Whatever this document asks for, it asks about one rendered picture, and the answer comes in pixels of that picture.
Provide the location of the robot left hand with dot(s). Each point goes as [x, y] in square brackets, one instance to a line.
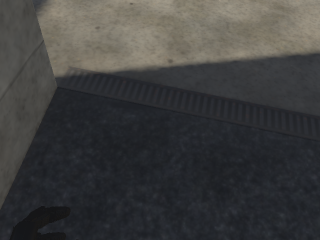
[27, 229]

